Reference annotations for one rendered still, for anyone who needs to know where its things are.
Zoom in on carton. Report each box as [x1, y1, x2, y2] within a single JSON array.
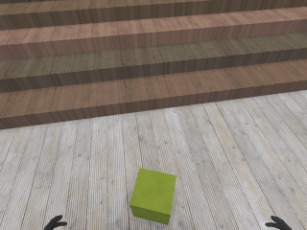
[[130, 168, 177, 225]]

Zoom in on right robot hand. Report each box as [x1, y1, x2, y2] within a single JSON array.
[[265, 216, 292, 230]]

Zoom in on left robot hand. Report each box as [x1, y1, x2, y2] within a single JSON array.
[[43, 215, 67, 230]]

